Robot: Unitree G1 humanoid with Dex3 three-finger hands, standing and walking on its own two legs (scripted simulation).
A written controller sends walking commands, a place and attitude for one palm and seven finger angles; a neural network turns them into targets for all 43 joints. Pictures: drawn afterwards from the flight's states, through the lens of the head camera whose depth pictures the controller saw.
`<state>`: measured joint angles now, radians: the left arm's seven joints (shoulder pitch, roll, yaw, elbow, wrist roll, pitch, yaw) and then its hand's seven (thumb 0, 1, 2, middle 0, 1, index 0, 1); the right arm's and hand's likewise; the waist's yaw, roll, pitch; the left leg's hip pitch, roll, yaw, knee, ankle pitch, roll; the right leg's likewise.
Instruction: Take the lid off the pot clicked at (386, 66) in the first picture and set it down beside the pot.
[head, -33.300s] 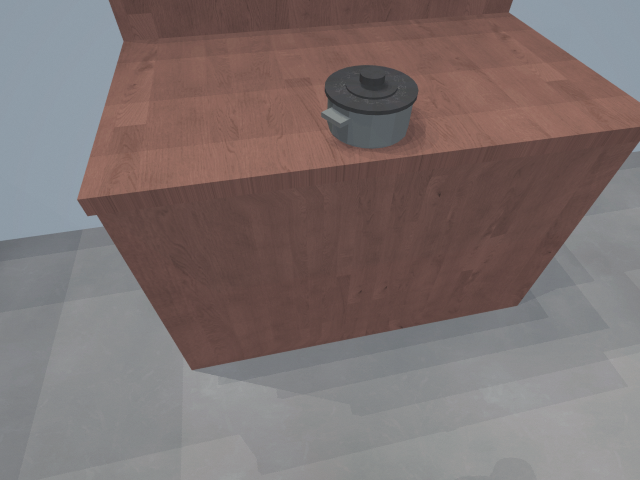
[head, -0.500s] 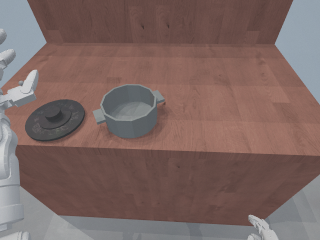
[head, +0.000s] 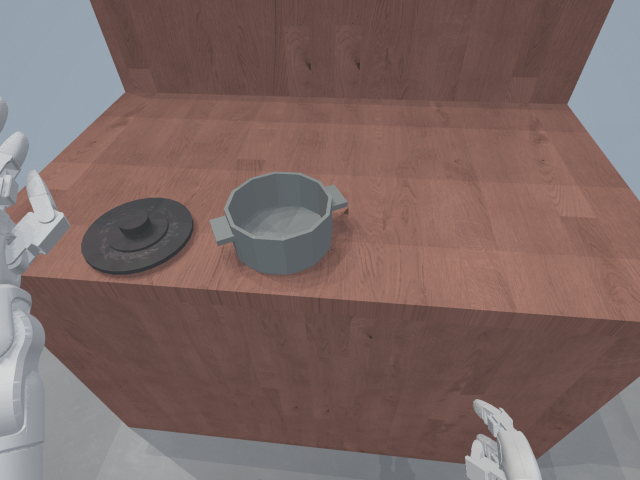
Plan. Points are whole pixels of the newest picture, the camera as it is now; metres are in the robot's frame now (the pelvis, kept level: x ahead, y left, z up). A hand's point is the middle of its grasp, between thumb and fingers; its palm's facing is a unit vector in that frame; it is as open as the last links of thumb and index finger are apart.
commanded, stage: draw the hand back to the body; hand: left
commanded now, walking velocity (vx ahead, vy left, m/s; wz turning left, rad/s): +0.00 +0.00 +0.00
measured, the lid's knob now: (134, 222) +0.46 +0.37 +0.05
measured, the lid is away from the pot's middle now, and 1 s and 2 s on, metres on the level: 0.25 0.25 0.25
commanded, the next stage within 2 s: step back with the hand held close in 0.66 s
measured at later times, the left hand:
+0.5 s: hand (27, 290) +0.19 +0.27 +0.23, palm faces +0.46 -0.84 -0.30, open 7.4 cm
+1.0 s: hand (35, 290) +0.20 +0.26 +0.23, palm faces +0.40 -0.81 -0.43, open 7.4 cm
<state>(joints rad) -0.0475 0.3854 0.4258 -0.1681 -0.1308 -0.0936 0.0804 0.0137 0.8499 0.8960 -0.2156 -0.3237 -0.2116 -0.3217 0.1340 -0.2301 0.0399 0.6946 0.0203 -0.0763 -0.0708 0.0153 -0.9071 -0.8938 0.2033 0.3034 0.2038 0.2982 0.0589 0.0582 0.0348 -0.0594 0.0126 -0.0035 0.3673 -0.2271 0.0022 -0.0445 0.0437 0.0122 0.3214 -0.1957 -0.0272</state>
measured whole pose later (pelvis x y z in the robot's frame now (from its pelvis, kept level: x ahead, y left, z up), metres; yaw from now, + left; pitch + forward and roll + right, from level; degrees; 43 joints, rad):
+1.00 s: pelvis -0.01 +0.03 +0.00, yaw -1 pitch -1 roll -2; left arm 0.42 0.41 0.45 -0.62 -0.07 -0.21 0.08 0.01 0.89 0.90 -0.21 -0.31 -0.20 -0.30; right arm 0.15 -0.24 0.01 0.58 0.01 -0.01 -0.04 0.02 -0.91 -0.89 0.21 0.30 0.21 0.30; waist 0.02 0.03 0.02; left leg -0.19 -0.01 0.02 0.45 -0.24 0.05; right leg -0.16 0.02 0.04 0.35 -0.17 0.02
